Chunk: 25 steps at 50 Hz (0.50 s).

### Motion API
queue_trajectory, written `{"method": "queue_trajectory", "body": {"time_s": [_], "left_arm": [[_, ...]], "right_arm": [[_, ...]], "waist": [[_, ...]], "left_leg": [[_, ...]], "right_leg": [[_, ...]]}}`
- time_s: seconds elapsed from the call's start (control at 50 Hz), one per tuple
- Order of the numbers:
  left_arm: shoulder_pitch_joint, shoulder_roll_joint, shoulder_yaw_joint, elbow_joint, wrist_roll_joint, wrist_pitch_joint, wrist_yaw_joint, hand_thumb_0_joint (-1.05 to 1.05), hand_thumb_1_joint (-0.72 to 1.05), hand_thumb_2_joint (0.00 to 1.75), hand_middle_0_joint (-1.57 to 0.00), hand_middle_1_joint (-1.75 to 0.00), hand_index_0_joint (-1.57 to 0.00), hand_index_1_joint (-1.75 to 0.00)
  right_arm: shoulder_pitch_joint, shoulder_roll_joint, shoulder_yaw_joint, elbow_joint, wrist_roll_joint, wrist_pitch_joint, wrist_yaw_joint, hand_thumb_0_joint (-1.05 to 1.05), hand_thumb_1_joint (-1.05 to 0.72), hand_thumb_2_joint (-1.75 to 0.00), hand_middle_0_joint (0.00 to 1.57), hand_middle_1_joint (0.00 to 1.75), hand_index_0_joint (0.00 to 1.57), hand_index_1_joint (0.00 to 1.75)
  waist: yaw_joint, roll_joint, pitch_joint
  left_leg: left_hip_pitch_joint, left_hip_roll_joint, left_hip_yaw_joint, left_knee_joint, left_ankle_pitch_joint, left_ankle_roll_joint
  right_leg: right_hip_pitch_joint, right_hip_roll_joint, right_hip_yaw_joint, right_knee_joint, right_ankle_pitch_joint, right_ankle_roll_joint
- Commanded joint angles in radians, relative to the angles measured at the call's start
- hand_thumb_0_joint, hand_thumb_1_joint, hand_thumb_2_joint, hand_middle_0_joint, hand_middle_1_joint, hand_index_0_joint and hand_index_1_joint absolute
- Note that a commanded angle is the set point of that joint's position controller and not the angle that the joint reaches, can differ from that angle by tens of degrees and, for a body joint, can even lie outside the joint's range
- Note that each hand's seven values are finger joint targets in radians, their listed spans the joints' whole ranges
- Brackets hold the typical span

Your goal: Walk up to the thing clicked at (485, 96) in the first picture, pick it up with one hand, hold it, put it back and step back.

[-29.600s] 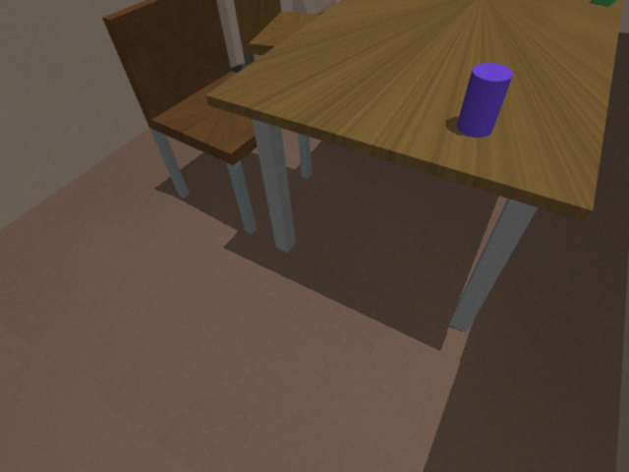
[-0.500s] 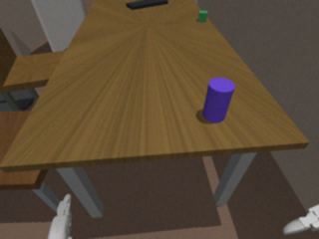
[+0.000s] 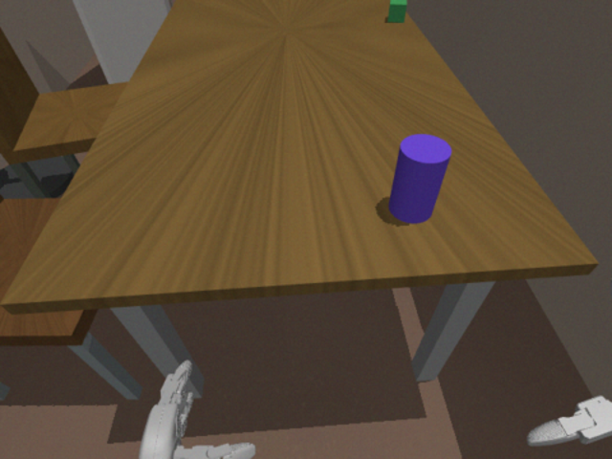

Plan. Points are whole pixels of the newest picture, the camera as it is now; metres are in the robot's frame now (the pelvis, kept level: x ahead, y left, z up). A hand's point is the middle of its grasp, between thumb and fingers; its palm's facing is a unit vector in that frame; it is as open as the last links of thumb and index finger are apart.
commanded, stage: home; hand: right
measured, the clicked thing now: (417, 180) +0.53 -0.18 +0.06
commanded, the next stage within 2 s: none
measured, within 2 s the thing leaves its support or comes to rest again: neither
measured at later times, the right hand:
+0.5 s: hand (458, 416) +0.19 -0.18 -0.07, palm faces +0.11 +0.97 -0.22, open 17.4 cm
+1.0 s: hand (460, 411) +0.19 -0.18 -0.07, palm faces +0.13 +0.95 -0.27, open 17.5 cm
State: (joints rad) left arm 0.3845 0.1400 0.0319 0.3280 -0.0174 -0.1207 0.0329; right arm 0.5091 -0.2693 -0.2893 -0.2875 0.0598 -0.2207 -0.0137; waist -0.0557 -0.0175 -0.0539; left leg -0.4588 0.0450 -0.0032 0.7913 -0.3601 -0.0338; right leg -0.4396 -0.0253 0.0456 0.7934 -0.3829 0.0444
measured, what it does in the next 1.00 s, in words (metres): stands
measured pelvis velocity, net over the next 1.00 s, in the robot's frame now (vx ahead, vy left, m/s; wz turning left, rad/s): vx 0.02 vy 0.00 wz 0.01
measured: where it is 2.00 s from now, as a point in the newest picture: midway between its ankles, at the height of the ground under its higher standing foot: outside the picture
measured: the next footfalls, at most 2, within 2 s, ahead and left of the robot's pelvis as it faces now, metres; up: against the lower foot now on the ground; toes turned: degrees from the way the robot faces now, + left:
none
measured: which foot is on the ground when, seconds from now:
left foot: down 0.00-1.00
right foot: down 0.00-1.00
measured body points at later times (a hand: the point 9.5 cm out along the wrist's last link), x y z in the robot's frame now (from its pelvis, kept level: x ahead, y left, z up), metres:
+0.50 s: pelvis +0.02 +0.00 -0.02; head +0.04 +0.00 +0.43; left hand +0.18 +0.24 -0.08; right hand +0.18 -0.23 -0.05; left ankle +0.03 +0.14 -0.71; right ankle +0.02 -0.15 -0.71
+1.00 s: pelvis +0.02 +0.00 -0.02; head +0.05 +0.00 +0.43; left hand +0.18 +0.24 -0.09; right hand +0.18 -0.23 -0.05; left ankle +0.03 +0.14 -0.71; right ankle +0.02 -0.15 -0.71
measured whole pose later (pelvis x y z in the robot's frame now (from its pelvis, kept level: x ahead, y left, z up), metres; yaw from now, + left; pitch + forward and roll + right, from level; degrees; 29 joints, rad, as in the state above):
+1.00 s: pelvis +0.02 +0.00 -0.02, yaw +0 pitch +8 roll +1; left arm 0.27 0.21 0.00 0.49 -0.01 -0.10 0.12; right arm 0.48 -0.19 -0.01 0.00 0.01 0.18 -0.14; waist 0.02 -0.03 -0.10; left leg -0.62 0.02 0.01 0.93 -0.44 -0.03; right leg -0.61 -0.05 0.06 0.97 -0.49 0.05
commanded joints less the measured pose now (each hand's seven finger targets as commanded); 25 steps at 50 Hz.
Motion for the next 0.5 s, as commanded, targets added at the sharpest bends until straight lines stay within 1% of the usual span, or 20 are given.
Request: {"method": "queue_trajectory", "body": {"time_s": [0.0,0.02,0.04,0.06,0.08,0.1,0.14,0.18,0.22,0.24,0.26,0.28,0.3,0.32,0.34,0.36,0.38,0.42,0.46,0.48], "left_arm": [[-0.026,0.217,0.146,-0.148,-0.007,-0.055,0.007,0.00,0.55,0.70,-0.16,-0.24,-0.16,-0.24],[-0.033,0.216,0.144,-0.155,-0.007,-0.058,0.006,0.00,0.57,0.71,-0.17,-0.24,-0.17,-0.24],[-0.030,0.223,0.155,-0.168,-0.009,-0.062,0.004,0.00,0.62,0.74,-0.17,-0.25,-0.17,-0.25],[-0.051,0.198,0.121,-0.190,-0.008,-0.065,0.002,0.00,0.65,0.76,-0.18,-0.25,-0.17,-0.26],[-0.052,0.190,0.113,-0.214,-0.009,-0.066,0.005,0.00,0.73,0.82,-0.19,-0.27,-0.19,-0.28],[-0.085,0.164,0.074,-0.233,-0.007,-0.064,0.007,0.00,0.76,0.82,-0.19,-0.27,-0.19,-0.27],[-0.091,0.109,0.007,-0.252,-0.004,-0.059,0.013,0.00,0.87,0.89,-0.20,-0.29,-0.20,-0.29],[-0.086,0.079,-0.022,-0.238,-0.001,-0.049,0.022,0.00,0.89,0.90,-0.20,-0.29,-0.20,-0.30],[-0.052,0.092,-0.013,-0.208,0.003,-0.042,0.030,0.00,0.90,0.90,-0.20,-0.30,-0.20,-0.30],[-0.040,0.107,-0.002,-0.204,0.006,-0.038,0.033,0.00,0.90,0.90,-0.20,-0.30,-0.20,-0.30],[-0.046,0.117,0.004,-0.210,0.006,-0.031,0.037,0.00,0.90,0.90,-0.20,-0.30,-0.20,-0.30],[-0.022,0.147,0.036,-0.216,0.007,-0.029,0.043,0.00,0.90,0.90,-0.20,-0.30,-0.20,-0.30],[-0.028,0.151,0.036,-0.221,0.008,-0.023,0.043,0.00,0.90,0.90,-0.20,-0.30,-0.20,-0.30],[-0.007,0.178,0.066,-0.234,0.007,-0.021,0.047,0.00,0.90,0.90,-0.20,-0.30,-0.20,-0.30],[-0.113,0.202,0.033,-0.040,0.010,-0.023,0.051,0.00,0.90,0.90,-0.20,-0.30,-0.20,-0.30],[-0.105,0.187,0.020,-0.059,0.005,-0.033,0.056,0.00,0.90,0.90,-0.20,-0.30,-0.20,-0.30],[-0.110,0.177,0.018,-0.066,0.004,-0.038,0.059,0.00,0.90,0.90,-0.20,-0.30,-0.20,-0.30],[-0.125,0.170,0.008,-0.046,0.002,-0.039,0.059,0.00,0.90,0.90,-0.20,-0.30,-0.20,-0.30],[-0.137,0.178,0.013,-0.029,0.003,-0.032,0.063,0.00,0.90,0.90,-0.20,-0.30,-0.20,-0.30],[-0.138,0.180,0.015,-0.017,0.003,-0.032,0.064,0.00,0.90,0.90,-0.20,-0.30,-0.20,-0.30]], "right_arm": [[0.028,-0.095,-0.010,-0.147,0.006,-0.032,0.005,0.00,0.56,-0.05,0.05,0.05,0.05,0.05],[0.044,-0.090,0.003,-0.124,0.001,-0.022,0.005,0.00,0.56,-0.05,0.05,0.05,0.05,0.05],[0.042,-0.075,0.025,-0.110,-0.001,-0.016,0.006,0.00,0.57,-0.04,0.05,0.05,0.05,0.05],[0.034,-0.073,0.036,-0.100,-0.006,-0.012,0.004,0.00,0.57,-0.04,0.05,0.05,0.05,0.05],[0.026,-0.059,0.058,-0.070,-0.012,-0.006,0.002,0.00,0.56,-0.05,0.05,0.05,0.05,0.05],[0.010,-0.052,0.079,-0.069,-0.016,-0.002,-0.004,0.00,0.57,-0.05,0.05,0.05,0.05,0.05],[0.007,-0.031,0.121,-0.017,-0.025,0.007,-0.011,0.00,0.58,-0.04,0.05,0.05,0.05,0.05],[-0.025,-0.008,0.168,0.042,-0.030,0.017,-0.015,0.00,0.57,-0.04,0.05,0.05,0.05,0.05],[-0.048,0.004,0.200,0.108,-0.036,0.036,-0.019,0.00,0.54,-0.06,0.05,0.06,0.05,0.06],[-0.062,-0.003,0.190,0.141,-0.038,0.046,-0.023,0.00,0.53,-0.07,0.06,0.06,0.06,0.06],[-0.054,-0.024,0.176,0.159,-0.041,0.056,-0.026,0.00,0.52,-0.07,0.06,0.06,0.06,0.06],[-0.049,-0.034,0.170,0.183,-0.041,0.066,-0.028,0.00,0.51,-0.08,0.06,0.06,0.06,0.06],[-0.052,-0.059,0.148,0.174,-0.041,0.076,-0.033,0.00,0.51,-0.08,0.06,0.06,0.06,0.06],[-0.050,-0.061,0.149,0.195,-0.040,0.089,-0.036,0.00,0.52,-0.07,0.06,0.06,0.06,0.06],[-0.029,-0.090,0.088,0.173,-0.046,0.101,-0.064,0.00,0.53,-0.07,0.06,0.06,0.06,0.06],[-0.030,-0.046,0.147,0.203,-0.049,0.117,-0.066,0.00,0.53,-0.06,0.05,0.06,0.05,0.06],[-0.046,-0.040,0.151,0.194,-0.048,0.128,-0.070,0.00,0.53,-0.07,0.06,0.06,0.06,0.06],[-0.051,-0.013,0.195,0.199,-0.045,0.154,-0.078,0.00,0.53,-0.07,0.06,0.06,0.05,0.06],[-0.054,-0.007,0.213,0.185,-0.045,0.169,-0.086,0.00,0.55,-0.05,0.05,0.05,0.05,0.05],[-0.061,0.006,0.232,0.182,-0.043,0.177,-0.086,0.00,0.54,-0.06,0.05,0.05,0.05,0.05]], "waist": [[0.031,-0.041,0.002],[0.028,-0.036,-0.005],[0.043,-0.008,-0.007],[0.034,0.013,-0.027],[0.048,0.043,-0.059],[0.037,0.049,-0.065],[0.028,0.063,-0.099],[0.041,0.038,-0.092],[0.054,-0.016,-0.097],[0.058,-0.026,-0.101],[0.047,-0.043,-0.123],[0.058,-0.045,-0.132],[0.043,-0.063,-0.140],[0.056,-0.056,-0.170],[0.022,-0.076,-0.178],[0.062,-0.060,-0.134],[0.062,-0.036,-0.155],[0.069,-0.049,-0.118],[0.074,-0.052,-0.133],[0.084,-0.037,-0.131]], "left_leg": [[-0.007,-0.050,0.086,-0.120,0.001,0.030],[-0.013,-0.050,0.082,-0.118,0.002,0.030],[-0.030,-0.055,0.090,-0.113,-0.012,0.029],[-0.019,-0.054,0.090,-0.106,0.003,0.029],[-0.020,-0.057,0.091,-0.094,0.021,0.027],[-0.010,-0.054,0.091,-0.095,0.021,0.028],[0.006,-0.049,0.081,-0.082,0.052,0.027],[-0.015,-0.043,0.066,-0.079,0.041,0.027],[-0.038,-0.041,0.060,-0.060,0.058,0.030],[-0.041,-0.040,0.058,-0.056,0.058,0.030],[-0.040,-0.036,0.051,-0.055,0.060,0.031],[-0.039,-0.036,0.053,-0.051,0.071,0.029],[-0.025,-0.032,0.050,-0.052,0.081,0.030],[-0.023,-0.036,0.054,-0.042,0.103,0.029],[-0.016,-0.048,0.053,-0.021,0.101,0.032],[-0.038,-0.049,0.053,-0.029,0.088,0.029],[-0.031,-0.052,0.057,-0.026,0.090,0.028],[-0.059,-0.052,0.060,-0.019,0.092,0.028],[-0.064,-0.053,0.056,-0.015,0.118,0.030],[-0.065,-0.055,0.059,-0.014,0.131,0.027]], "right_leg": [[-0.040,0.022,-0.059,-0.173,0.034,-0.026],[-0.042,0.023,-0.061,-0.163,0.034,-0.028],[-0.042,0.016,-0.050,-0.166,0.016,-0.030],[-0.035,0.014,-0.046,-0.154,0.035,-0.030],[-0.024,0.010,-0.037,-0.148,0.051,-0.033],[-0.036,0.012,-0.038,-0.139,0.054,-0.034],[-0.044,0.018,-0.049,-0.113,0.089,-0.037],[-0.071,0.024,-0.064,-0.095,0.069,-0.038],[-0.082,0.026,-0.069,-0.088,0.080,-0.034],[-0.090,0.029,-0.072,-0.081,0.076,-0.034],[-0.092,0.033,-0.079,-0.070,0.076,-0.034],[-0.085,0.033,-0.080,-0.066,0.086,-0.033],[-0.089,0.037,-0.082,-0.060,0.094,-0.032],[-0.073,0.034,-0.079,-0.058,0.115,-0.031],[-0.086,0.030,-0.061,-0.022,0.110,-0.031],[-0.093,0.028,-0.067,-0.023,0.085,-0.035],[-0.095,0.025,-0.062,-0.018,0.089,-0.037],[-0.119,0.021,-0.063,-0.018,0.083,-0.037],[-0.107,0.019,-0.065,-0.003,0.110,-0.037],[-0.102,0.016,-0.062,0.001,0.123,-0.038]]}}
